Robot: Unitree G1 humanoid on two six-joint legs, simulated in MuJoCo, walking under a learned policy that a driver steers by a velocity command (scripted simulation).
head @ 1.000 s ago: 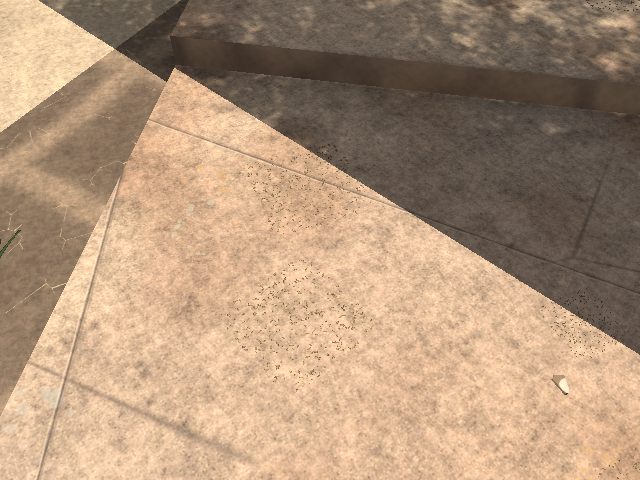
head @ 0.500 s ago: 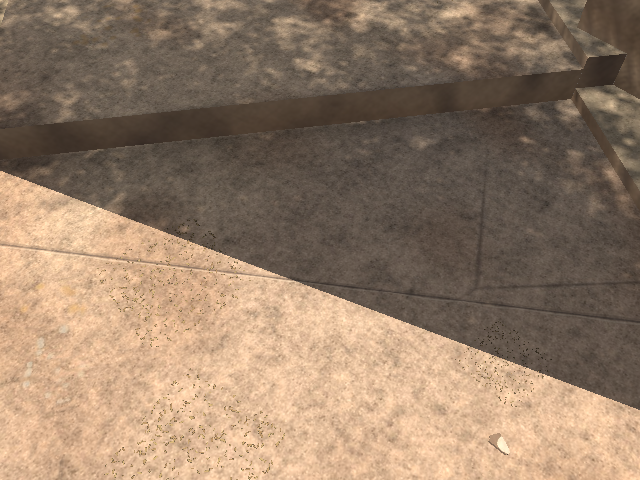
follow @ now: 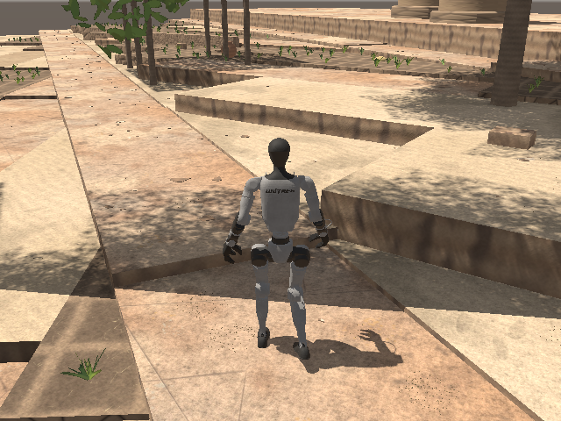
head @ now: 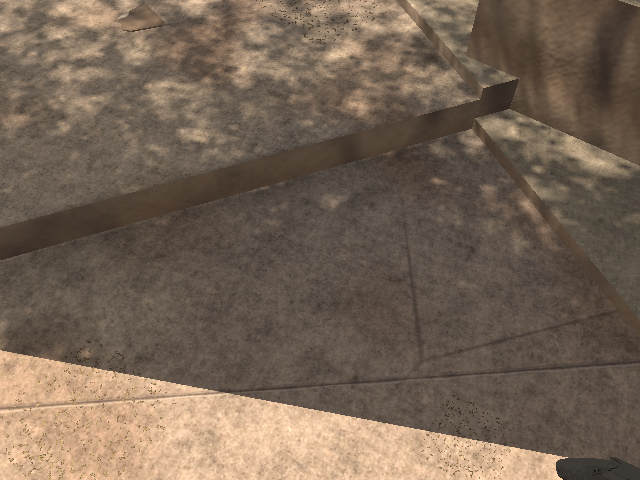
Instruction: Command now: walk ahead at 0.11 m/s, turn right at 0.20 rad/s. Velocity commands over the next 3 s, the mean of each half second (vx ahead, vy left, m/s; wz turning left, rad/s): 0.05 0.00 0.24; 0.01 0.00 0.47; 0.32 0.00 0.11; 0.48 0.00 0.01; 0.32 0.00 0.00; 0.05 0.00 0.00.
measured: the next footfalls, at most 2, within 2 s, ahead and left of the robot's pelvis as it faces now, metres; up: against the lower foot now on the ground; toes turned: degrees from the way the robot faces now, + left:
right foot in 0.22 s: +0.09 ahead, -0.13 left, +0.00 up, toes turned +7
left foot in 0.56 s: +0.08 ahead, +0.14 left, +0.00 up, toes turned +16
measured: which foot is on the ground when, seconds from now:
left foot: down 0.00-0.26, up 0.28-0.54, down 0.56-1.00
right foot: up 0.00-0.20, down 0.22-0.56, up 0.58-1.00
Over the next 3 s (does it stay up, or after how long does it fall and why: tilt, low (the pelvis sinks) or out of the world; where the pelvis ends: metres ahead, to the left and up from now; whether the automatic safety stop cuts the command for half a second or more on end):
stays up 0.67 0.38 0.01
